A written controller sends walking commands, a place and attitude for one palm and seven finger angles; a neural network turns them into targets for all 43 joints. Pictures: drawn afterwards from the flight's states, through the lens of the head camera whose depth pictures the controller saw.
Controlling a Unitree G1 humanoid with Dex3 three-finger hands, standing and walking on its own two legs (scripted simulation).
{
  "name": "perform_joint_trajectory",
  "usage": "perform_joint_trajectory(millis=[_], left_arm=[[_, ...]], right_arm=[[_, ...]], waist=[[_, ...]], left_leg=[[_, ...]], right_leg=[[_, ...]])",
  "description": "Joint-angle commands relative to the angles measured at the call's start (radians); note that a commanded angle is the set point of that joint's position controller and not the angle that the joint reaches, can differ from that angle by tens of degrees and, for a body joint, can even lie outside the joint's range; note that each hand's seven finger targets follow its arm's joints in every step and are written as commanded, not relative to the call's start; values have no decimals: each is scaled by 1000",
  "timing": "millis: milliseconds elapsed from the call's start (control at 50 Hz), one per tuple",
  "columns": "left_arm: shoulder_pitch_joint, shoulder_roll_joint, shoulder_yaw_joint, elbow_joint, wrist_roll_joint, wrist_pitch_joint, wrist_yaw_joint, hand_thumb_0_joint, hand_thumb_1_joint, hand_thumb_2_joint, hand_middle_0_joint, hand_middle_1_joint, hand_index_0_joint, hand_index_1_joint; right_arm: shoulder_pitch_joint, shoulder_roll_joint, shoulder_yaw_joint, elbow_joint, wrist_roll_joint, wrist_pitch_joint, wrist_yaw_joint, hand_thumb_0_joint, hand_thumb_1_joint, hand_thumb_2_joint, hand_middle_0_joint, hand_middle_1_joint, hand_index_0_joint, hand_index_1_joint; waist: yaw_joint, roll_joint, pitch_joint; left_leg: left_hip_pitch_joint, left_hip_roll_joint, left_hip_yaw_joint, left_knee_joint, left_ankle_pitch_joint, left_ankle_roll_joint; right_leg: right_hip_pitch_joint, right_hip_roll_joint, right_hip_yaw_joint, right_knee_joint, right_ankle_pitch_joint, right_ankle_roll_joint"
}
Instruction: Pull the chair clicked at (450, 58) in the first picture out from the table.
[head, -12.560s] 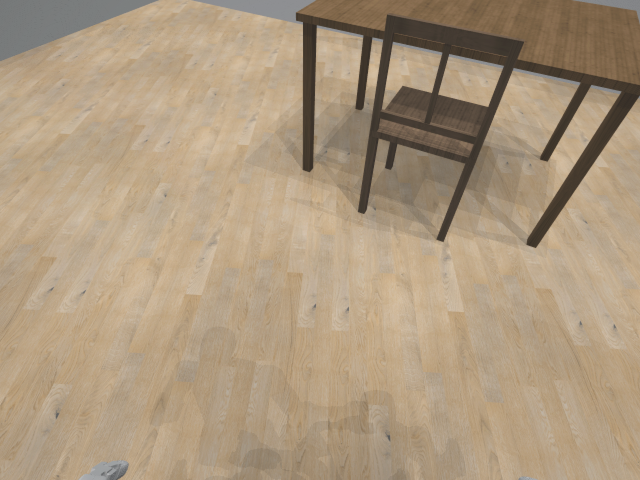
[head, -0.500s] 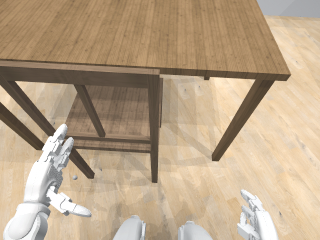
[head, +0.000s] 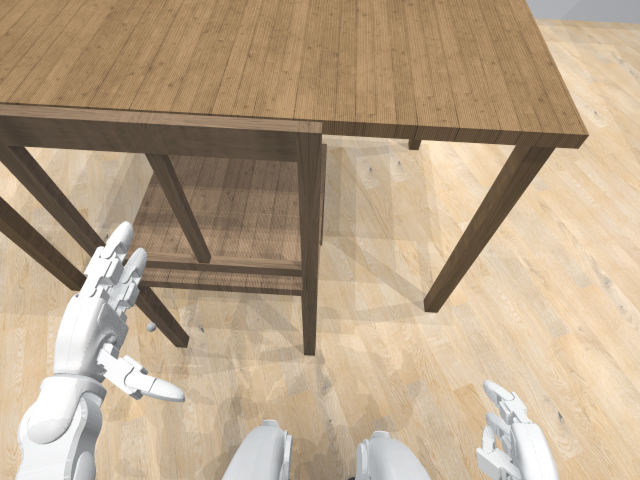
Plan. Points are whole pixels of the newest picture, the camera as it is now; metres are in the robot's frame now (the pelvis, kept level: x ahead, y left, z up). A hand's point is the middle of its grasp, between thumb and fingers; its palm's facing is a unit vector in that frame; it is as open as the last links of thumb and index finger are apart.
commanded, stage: aim the fingers beside a spindle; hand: left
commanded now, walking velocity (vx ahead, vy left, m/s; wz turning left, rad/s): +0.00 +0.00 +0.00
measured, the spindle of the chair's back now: (184, 214) +0.47 +0.24 -0.01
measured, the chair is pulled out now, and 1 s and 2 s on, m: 0.00 0.00 0.00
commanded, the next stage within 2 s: none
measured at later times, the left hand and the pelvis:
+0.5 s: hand (164, 321) +0.29 +0.21 +0.03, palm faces -0.02 -1.00 -0.04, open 17.0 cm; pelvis +0.00 +0.02 -0.01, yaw +0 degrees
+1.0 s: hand (165, 299) +0.32 +0.22 +0.01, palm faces +0.02 -1.00 -0.05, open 17.0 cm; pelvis -0.01 +0.01 -0.02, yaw -1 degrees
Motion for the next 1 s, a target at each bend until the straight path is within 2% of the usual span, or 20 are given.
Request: perform_joint_trajectory(millis=[0,20,40,80,100,240,300,320,380,400,440,520,580,640,700,740,760,860,940,980], left_arm=[[-66,131,57,-208,-13,-60,5,0,-500,300,-60,-80,-60,-80],[-41,143,70,-192,-11,-50,7,0,-500,300,-60,-80,-60,-80],[-70,128,44,-186,-5,-43,8,0,-500,300,-60,-80,-60,-80],[-111,132,51,-162,-1,-37,15,0,-500,300,-60,-80,-60,-80],[-118,152,76,-160,-1,-40,21,0,-500,300,-60,-80,-60,-80],[-130,143,73,-190,5,-100,39,0,-500,300,-60,-80,-60,-80],[-156,111,23,-185,15,-101,28,0,-500,300,-60,-80,-60,-80],[-169,112,14,-164,20,-94,26,0,-500,300,-60,-80,-60,-80],[-213,95,-10,-141,33,-77,25,0,-500,300,-60,-80,-60,-80],[-234,97,-7,-134,32,-71,28,0,-500,300,-60,-80,-60,-80],[-229,133,35,-146,34,-72,42,0,-500,300,-60,-80,-60,-80],[-231,170,85,-140,35,-88,61,0,-500,300,-60,-80,-60,-80],[-250,147,72,-131,35,-100,61,0,-500,300,-60,-80,-60,-80],[-274,134,51,-74,34,-95,42,0,-500,300,-60,-80,-60,-80],[-350,127,29,-15,32,-83,17,0,-500,300,-60,-80,-60,-80],[-346,145,48,-11,22,-82,2,0,-500,300,-60,-80,-60,-80],[-374,144,45,-20,20,-85,-4,0,-500,300,-60,-80,-60,-80],[-380,225,143,-15,11,-114,5,0,-500,300,-60,-80,-60,-80],[-402,219,143,33,17,-122,6,0,-500,300,-60,-80,-60,-80],[-395,205,133,88,15,-113,-7,0,-500,300,-60,-80,-60,-80]], right_arm=[[-11,-129,-62,-149,4,-48,-3,0,-900,-900,200,300,200,300],[-9,-134,-63,-153,4,-46,-1,0,-900,-900,200,300,200,300],[-10,-134,-60,-152,7,-43,-1,0,-900,-900,200,300,200,300],[-8,-137,-63,-146,5,-39,-3,0,-900,-900,200,300,200,300],[-8,-139,-64,-147,3,-37,-3,0,-900,-900,200,300,200,300],[-12,-133,-63,-147,-9,-34,6,0,-900,-900,200,300,200,300],[-7,-136,-64,-140,-8,-32,9,0,-900,-900,200,300,200,300],[-4,-140,-63,-135,-6,-32,8,0,-900,-900,200,300,200,300],[-2,-143,-66,-132,-3,-28,4,0,-900,-900,200,300,200,300],[-4,-144,-65,-129,-4,-27,3,0,-900,-900,200,300,200,300],[-7,-145,-66,-134,-7,-25,1,0,-900,-900,200,300,200,300],[-8,-139,-64,-134,-14,-13,6,0,-900,-900,200,300,200,300],[-11,-131,-64,-127,-16,-6,11,0,-900,-900,200,300,200,300],[-12,-132,-61,-120,-11,-1,11,0,-900,-900,200,300,200,300],[0,-139,-62,-106,-4,0,4,0,-900,-900,200,300,200,300],[4,-142,-63,-110,-3,-6,-1,0,-900,-900,200,300,200,300],[2,-141,-64,-107,-3,-7,-2,0,-900,-900,200,300,200,300],[6,-138,-65,-99,-10,-6,0,0,-900,-900,200,300,200,300],[4,-134,-62,-90,-10,1,5,0,-900,-900,200,300,200,300],[9,-137,-63,-88,-6,6,5,0,-900,-900,200,300,200,300]], waist=[[2,57,-310],[6,43,-310],[-7,36,-280],[-19,-4,-253],[-11,-8,-259],[5,42,-314],[-12,71,-309],[-24,52,-293],[-29,47,-280],[-31,35,-279],[-8,52,-320],[10,41,-354],[1,52,-367],[-15,50,-333],[-41,6,-297],[-23,13,-332],[-30,24,-346],[5,35,-409],[-7,43,-390],[-17,15,-357]], left_leg=[[194,-24,-35,-178,269,6],[186,-23,-41,-182,268,7],[182,-21,-42,-186,252,6],[156,-20,-45,-183,211,7],[143,-20,-45,-182,202,6],[188,-21,-50,-175,263,-3],[203,-17,-60,-168,258,-6],[191,-16,-64,-166,241,-3],[193,-10,-80,-171,208,-9],[182,-14,-79,-168,198,-8],[193,-14,-79,-169,219,-13],[182,-19,-70,-159,267,-15],[182,-21,-59,-142,285,-14],[139,-22,-51,-129,239,-5],[102,-19,-54,-120,183,1],[99,-23,-48,-111,207,2],[107,-22,-47,-105,214,3],[103,-26,-37,-90,280,1],[67,-26,-30,-78,257,3],[33,-25,-25,-69,232,6]], right_leg=[[208,-11,108,-177,248,42],[201,-6,99,-173,235,40],[179,-7,95,-176,223,42],[158,-7,94,-180,185,45],[161,-8,95,-178,169,44],[144,-1,77,-137,213,33],[100,-1,69,-125,203,32],[82,2,67,-128,186,33],[42,-1,58,-121,154,34],[45,-1,61,-123,151,34],[56,-1,60,-112,160,30],[91,3,62,-100,202,27],[93,0,68,-93,231,31],[75,0,78,-100,204,34],[53,-2,86,-112,161,36],[77,-5,94,-107,181,33],[73,-6,95,-105,190,35],[126,-7,113,-85,258,34],[108,-7,120,-78,241,37],[101,-9,128,-85,223,40]])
